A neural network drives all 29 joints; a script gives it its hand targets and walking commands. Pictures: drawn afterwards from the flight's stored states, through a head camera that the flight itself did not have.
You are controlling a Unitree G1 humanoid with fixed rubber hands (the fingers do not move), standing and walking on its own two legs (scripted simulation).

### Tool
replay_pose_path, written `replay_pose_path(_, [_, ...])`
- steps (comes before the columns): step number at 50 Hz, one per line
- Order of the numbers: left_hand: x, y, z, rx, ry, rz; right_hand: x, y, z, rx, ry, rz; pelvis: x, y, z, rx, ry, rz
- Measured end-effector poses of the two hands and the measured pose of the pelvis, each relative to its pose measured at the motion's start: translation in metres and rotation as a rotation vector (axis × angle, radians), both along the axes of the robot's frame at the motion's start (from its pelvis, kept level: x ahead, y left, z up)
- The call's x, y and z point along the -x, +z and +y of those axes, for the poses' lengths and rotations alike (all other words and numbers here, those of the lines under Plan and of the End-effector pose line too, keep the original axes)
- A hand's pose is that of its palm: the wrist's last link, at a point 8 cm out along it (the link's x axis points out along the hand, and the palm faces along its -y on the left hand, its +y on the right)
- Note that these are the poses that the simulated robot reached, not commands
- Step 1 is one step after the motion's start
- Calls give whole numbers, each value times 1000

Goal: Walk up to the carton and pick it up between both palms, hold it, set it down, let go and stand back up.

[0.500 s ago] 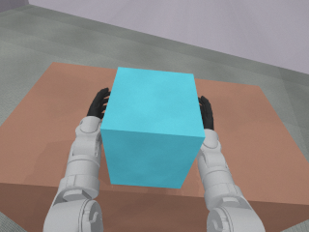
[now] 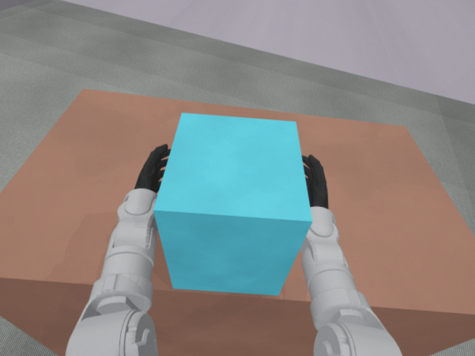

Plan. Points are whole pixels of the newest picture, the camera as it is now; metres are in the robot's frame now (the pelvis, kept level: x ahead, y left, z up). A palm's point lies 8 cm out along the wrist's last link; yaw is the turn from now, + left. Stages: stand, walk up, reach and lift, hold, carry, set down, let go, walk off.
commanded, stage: set down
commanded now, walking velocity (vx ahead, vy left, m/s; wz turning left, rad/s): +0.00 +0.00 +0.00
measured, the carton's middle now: (232, 208) +0.37 +0.01 +0.06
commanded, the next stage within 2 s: none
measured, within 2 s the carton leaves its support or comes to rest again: rests again in 0.26 s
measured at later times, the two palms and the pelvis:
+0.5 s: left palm (147, 196) +0.38 +0.16 +0.07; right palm (311, 209) +0.36 -0.14 +0.08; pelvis -0.01 +0.00 +0.00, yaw +0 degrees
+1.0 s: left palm (150, 196) +0.38 +0.15 +0.07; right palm (312, 212) +0.36 -0.14 +0.07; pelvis +0.00 +0.00 +0.00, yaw -1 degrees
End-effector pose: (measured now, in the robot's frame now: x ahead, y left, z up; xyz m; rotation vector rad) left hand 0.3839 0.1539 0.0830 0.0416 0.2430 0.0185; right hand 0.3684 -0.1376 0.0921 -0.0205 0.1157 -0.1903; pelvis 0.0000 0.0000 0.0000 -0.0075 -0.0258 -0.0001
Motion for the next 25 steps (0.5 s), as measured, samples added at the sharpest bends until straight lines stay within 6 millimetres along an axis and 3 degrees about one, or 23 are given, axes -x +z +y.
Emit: replay_pose_path(25, [7, -15, 3, 8, 11, 17, 5, -15, 2, 22, 10, 17, 5, 0, -1, 0, 0, 17])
